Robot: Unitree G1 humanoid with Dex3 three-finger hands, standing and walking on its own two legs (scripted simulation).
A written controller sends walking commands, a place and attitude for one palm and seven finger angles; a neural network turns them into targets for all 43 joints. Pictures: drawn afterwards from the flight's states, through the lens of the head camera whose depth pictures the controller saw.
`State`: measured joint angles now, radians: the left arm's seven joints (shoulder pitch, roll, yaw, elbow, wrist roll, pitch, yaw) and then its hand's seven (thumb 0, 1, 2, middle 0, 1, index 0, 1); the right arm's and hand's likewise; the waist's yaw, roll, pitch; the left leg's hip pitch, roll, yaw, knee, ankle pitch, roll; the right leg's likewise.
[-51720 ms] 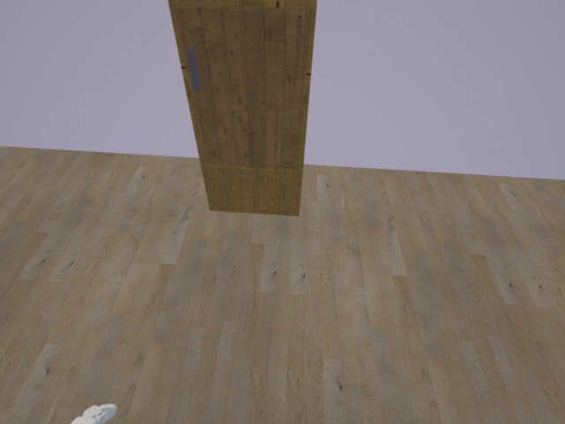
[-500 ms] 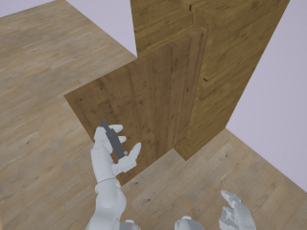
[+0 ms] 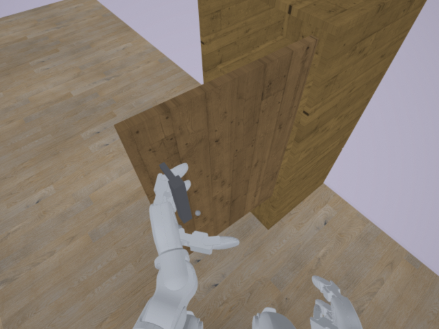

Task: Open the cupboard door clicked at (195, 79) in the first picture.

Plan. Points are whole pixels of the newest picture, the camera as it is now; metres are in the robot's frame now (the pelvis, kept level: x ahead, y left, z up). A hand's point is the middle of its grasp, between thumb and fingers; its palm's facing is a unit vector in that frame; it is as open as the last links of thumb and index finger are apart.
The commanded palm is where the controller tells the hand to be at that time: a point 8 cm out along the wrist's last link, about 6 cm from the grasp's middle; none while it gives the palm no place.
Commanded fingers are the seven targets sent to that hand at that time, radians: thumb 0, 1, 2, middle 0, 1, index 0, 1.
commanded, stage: slide the hand sideways off the handle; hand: left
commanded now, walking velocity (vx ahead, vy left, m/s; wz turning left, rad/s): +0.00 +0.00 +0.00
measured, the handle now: (175, 194) +0.35 +0.11 +0.04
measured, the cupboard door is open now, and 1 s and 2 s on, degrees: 88 91 91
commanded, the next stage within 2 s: draw the hand back to the body in 1.28 s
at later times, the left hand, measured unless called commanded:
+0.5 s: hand (197, 234) +0.27 +0.06 +0.05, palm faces -0.14 -0.99 +0.04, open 16.0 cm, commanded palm +0.24 +0.12 +0.04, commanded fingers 0.00 -0.50 0.30 -0.15 -0.30 -0.15 -0.30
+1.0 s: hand (165, 264) +0.22 +0.10 +0.04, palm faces -0.07 -1.00 -0.02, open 16.2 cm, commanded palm +0.19 +0.17 +0.04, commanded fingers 0.00 -0.50 0.30 -0.15 -0.30 -0.15 -0.30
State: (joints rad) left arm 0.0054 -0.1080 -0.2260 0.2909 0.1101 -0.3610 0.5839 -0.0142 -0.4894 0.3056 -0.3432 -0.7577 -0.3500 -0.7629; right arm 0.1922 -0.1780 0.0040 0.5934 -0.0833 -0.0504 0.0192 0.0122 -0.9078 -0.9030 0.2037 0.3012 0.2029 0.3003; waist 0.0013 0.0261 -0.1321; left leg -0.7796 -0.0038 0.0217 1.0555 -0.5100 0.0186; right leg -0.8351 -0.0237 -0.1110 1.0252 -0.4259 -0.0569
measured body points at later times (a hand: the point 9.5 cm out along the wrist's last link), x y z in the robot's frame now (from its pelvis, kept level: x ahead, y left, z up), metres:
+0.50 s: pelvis +0.00 +0.02 +0.00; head +0.06 +0.01 +0.44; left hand +0.27 +0.11 +0.05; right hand +0.18 -0.20 -0.09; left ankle +0.00 +0.11 -0.67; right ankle +0.05 -0.09 -0.67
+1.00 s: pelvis +0.02 +0.00 -0.02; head +0.08 +0.00 +0.43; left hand +0.22 +0.16 +0.05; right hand +0.21 -0.21 -0.09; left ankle +0.00 +0.11 -0.67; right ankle +0.05 -0.09 -0.67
